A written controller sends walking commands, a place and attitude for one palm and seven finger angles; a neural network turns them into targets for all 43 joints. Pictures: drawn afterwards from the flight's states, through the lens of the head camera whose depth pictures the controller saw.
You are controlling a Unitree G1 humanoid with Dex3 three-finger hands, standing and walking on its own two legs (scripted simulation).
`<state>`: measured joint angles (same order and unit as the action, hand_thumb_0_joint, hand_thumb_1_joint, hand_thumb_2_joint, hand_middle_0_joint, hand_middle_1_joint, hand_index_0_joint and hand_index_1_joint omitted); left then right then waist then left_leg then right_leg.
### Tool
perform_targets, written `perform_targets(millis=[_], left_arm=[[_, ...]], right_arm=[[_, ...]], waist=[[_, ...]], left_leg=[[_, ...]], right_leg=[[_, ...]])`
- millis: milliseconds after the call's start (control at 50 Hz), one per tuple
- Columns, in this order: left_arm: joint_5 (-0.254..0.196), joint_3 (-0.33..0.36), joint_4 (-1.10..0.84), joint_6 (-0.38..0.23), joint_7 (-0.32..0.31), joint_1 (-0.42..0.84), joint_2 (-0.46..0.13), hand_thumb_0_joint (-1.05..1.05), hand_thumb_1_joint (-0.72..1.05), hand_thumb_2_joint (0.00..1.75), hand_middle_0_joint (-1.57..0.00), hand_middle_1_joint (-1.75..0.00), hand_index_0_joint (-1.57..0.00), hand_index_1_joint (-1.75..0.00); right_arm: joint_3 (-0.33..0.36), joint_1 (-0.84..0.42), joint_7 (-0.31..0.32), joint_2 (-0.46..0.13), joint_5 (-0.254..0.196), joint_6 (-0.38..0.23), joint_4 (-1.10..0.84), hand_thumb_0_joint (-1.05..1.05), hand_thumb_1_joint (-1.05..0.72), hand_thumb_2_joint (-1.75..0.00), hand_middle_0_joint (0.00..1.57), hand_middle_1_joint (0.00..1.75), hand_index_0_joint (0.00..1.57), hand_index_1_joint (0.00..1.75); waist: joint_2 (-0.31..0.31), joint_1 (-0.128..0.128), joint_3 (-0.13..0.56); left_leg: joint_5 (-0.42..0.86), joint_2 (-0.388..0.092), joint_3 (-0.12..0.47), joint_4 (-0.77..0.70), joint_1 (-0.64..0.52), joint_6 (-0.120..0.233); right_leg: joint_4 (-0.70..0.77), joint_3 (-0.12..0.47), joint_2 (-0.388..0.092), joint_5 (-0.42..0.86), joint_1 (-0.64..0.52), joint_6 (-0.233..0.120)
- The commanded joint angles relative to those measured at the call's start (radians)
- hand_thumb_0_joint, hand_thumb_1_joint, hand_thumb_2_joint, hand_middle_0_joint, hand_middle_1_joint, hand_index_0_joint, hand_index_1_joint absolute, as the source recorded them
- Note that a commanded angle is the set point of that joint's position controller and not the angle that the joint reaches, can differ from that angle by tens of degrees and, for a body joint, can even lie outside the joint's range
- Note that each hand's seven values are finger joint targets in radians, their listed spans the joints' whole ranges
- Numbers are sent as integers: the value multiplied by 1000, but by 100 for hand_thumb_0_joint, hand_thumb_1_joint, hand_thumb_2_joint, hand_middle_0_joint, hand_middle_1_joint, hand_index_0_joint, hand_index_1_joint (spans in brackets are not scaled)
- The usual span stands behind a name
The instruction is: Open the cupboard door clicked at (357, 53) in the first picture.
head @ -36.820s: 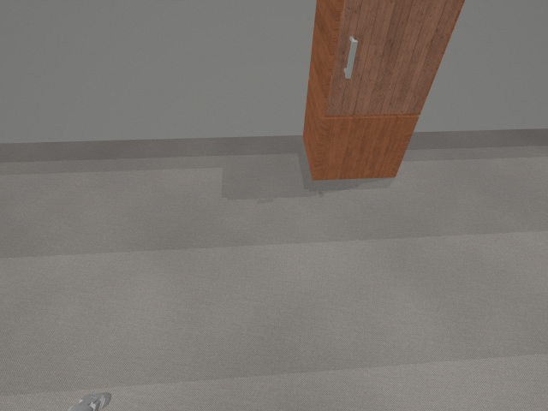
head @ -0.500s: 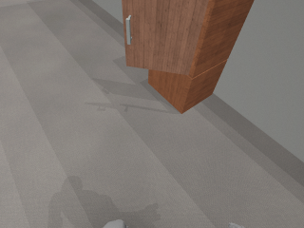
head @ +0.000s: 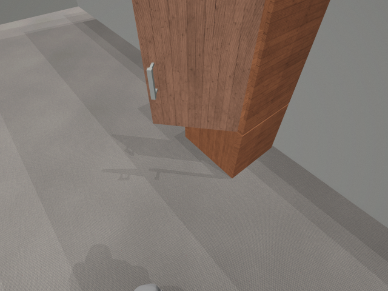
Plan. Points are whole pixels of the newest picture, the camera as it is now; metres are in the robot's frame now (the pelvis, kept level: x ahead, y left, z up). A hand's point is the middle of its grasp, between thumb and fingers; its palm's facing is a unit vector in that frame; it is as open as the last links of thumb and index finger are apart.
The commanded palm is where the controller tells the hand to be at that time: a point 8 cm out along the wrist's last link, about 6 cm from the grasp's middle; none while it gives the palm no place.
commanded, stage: take the last steps up to it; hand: left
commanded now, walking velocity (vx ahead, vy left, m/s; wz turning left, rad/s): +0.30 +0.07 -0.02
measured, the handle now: (153, 81) +0.88 +0.22 -0.08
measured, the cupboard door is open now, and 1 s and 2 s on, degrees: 42 42 42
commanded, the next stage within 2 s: come to a stop and stand still in 0.52 s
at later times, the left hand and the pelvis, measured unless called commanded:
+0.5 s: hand (116, 234) +0.29 +0.23 -0.17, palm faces -0.02 -0.98 -0.21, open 7.4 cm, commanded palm none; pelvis +0.19 +0.04 -0.02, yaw -3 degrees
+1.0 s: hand (117, 212) +0.35 +0.25 -0.18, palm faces -0.01 -0.97 -0.25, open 7.4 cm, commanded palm none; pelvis +0.30 +0.05 -0.01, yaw -3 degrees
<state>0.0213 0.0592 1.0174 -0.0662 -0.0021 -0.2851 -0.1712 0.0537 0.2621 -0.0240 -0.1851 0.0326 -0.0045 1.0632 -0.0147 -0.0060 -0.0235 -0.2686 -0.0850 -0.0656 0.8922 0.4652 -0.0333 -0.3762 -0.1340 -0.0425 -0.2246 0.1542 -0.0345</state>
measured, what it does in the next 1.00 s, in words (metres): walks ahead: left foot, then right foot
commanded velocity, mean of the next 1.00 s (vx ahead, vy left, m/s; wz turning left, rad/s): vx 0.02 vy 0.00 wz -0.02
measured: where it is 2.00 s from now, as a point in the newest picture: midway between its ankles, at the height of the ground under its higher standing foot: (188, 286)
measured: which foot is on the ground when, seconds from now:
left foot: up 0.00-0.16, down 0.18-0.52, up 0.54-0.74, down 0.76-1.00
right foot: down 0.00-0.18, up 0.20-0.48, down 0.50-0.80, up 0.82-1.00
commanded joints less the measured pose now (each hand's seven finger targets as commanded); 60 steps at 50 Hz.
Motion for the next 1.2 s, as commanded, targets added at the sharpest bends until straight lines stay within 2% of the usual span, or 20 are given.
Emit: perform_targets(millis=[0,80,120,140,180,260,440,460,500,560,680,720,760,880,1000,1020,1040,1060,1100,1180], left_arm=[[0,29,9,-15,2,-100,-159,0,90,90,-20,-30,-20,-30],[0,31,34,-2,4,-82,-166,0,90,90,-20,-30,-20,-30],[-3,25,26,6,10,-65,-132,0,90,90,-20,-30,-20,-30],[-9,14,3,9,14,-83,-79,0,90,90,-20,-30,-20,-30],[-4,5,-54,9,10,25,-72,0,90,90,-20,-30,-20,-30],[6,7,-24,31,24,8,-54,0,90,90,-20,-30,-20,-30],[6,12,-23,34,25,-34,-65,0,90,90,-20,-30,-20,-30],[8,22,-10,26,19,-87,-107,0,90,90,-20,-30,-20,-30],[1,49,12,19,3,-197,-255,0,90,90,-20,-30,-20,-30],[1,36,-23,19,-14,-55,-172,0,90,90,-20,-30,-20,-30],[-5,11,-24,18,-22,37,-125,0,90,90,-20,-30,-20,-30],[-17,-4,-17,32,-23,21,-116,0,90,90,-20,-30,-20,-30],[-20,-15,-18,60,-35,-18,-82,0,90,90,-20,-30,-20,-30],[-19,5,-40,99,-29,28,-117,0,90,90,-20,-30,-20,-30],[-8,21,-54,103,-21,-53,-109,0,90,90,-20,-30,-20,-30],[1,25,-56,98,-22,-72,-138,0,90,90,-20,-30,-20,-30],[16,35,-68,93,-30,-45,-216,0,90,90,-20,-30,-20,-30],[10,30,-76,86,-30,-18,-236,0,90,90,-20,-30,-20,-30],[7,17,-104,79,-31,67,-199,0,90,90,-20,-30,-20,-30],[4,11,-88,63,-35,61,-180,0,90,90,-20,-30,-20,-30]], right_arm=[[-2,-82,-11,-6,-9,-30,-94,0,-90,-90,20,30,20,30],[3,-66,-9,-31,-7,-47,-99,0,-90,-90,20,30,20,30],[18,91,8,-104,-2,-61,-47,0,-90,-90,20,30,20,30],[43,214,22,-209,12,-66,-21,0,-90,-90,20,30,20,30],[44,266,43,-237,6,-46,-25,0,-90,-90,20,30,20,30],[5,67,48,-116,-1,-65,-60,0,-90,-90,20,30,20,30],[9,29,37,-121,-6,-44,-39,0,-90,-90,20,30,20,30],[3,15,33,-95,-11,-43,-44,0,-90,-90,20,30,20,30],[-4,7,23,-63,-15,-34,-85,0,-90,-90,20,30,20,30],[11,-28,22,-69,-11,-27,-70,0,-90,-90,20,30,20,30],[-28,81,32,28,-17,-15,-8,0,-90,-90,20,30,20,30],[-20,110,41,-42,-15,-25,-2,0,-90,-90,20,30,20,30],[2,64,58,-148,-20,-20,-33,0,-90,-90,20,30,20,30],[22,48,86,-178,-8,14,-49,0,-90,-90,20,30,20,30],[45,-84,79,-205,-12,31,-98,0,-90,-90,20,30,20,30],[43,-93,74,-179,-19,38,-107,0,-90,-90,20,30,20,30],[36,-75,64,-109,-27,45,-123,0,-90,-90,20,30,20,30],[29,-102,55,-87,-28,58,-135,0,-90,-90,20,30,20,30],[30,-114,41,-71,-21,74,-115,0,-90,-90,20,30,20,30],[16,-91,37,-70,-24,56,-93,0,-90,-90,20,30,20,30]], waist=[[-81,53,-8],[-132,25,-22],[24,-52,26],[267,-92,98],[206,-109,61],[192,-5,-44],[42,56,-1],[-20,87,-8],[-286,127,20],[-188,60,-68],[-54,-13,53],[61,-7,114],[190,17,114],[240,-29,89],[111,34,150],[6,44,132],[-264,28,84],[-291,46,30],[-111,12,-33],[-150,15,-1]], left_leg=[[37,7,-35,-208,36,-11],[91,44,-71,-386,-139,11],[56,24,-28,-456,-435,44],[-20,-206,278,-524,-595,130],[-63,-364,468,-660,-556,252],[-23,-248,215,-713,-250,185],[-58,-116,19,-535,-143,131],[-114,-42,-36,-415,-63,90],[-388,59,-82,12,150,29],[-218,-21,47,159,163,27],[102,56,-41,-355,-208,-23],[464,-12,14,-474,-360,5],[806,-223,190,-487,-323,141],[1182,-269,198,-437,-494,240],[660,-202,129,-391,-314,162],[400,-128,90,-332,-228,109],[-17,31,-26,-201,-100,30],[-322,87,23,-19,-99,16],[-258,86,94,163,-71,19],[-219,67,67,3,-65,-2]], right_leg=[[180,168,-256,148,-79,-113],[99,140,-234,74,-14,-76],[-153,74,-155,72,161,-32],[-437,-21,-39,-159,355,15],[-825,85,-30,-337,524,12],[-773,117,-108,-142,435,27],[-179,2,-7,-3,-9,41],[-87,91,-55,-41,-98,18],[187,563,-411,-157,-211,-168],[199,437,-355,-125,-56,-175],[-24,79,-182,548,14,-82],[-139,68,-126,395,48,-2],[-203,45,-47,-104,73,57],[-487,114,3,-375,270,48],[-174,93,20,-14,24,38],[-40,156,-22,198,-30,27],[59,392,-222,374,-33,-38],[103,440,-345,479,83,-131],[118,380,-280,242,189,-168],[53,286,-232,448,27,-149]])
